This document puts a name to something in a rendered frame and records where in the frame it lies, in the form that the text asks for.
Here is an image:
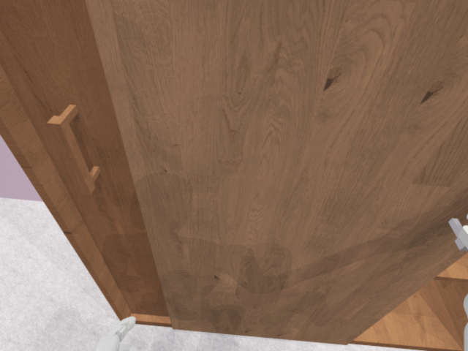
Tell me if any wardrobe door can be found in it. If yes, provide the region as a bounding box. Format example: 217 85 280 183
0 0 169 317
85 0 468 345

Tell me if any handle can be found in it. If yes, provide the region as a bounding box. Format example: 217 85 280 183
448 218 468 251
47 116 95 195

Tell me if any robot left hand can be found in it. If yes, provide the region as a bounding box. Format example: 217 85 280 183
94 317 137 351

